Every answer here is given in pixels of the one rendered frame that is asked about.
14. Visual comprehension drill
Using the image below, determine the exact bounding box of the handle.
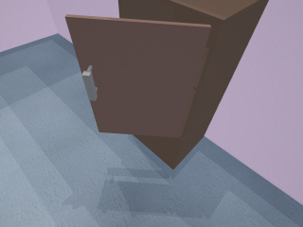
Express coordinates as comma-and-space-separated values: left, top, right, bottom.
81, 65, 98, 101

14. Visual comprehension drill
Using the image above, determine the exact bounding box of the cupboard door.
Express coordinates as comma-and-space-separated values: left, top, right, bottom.
64, 14, 211, 138

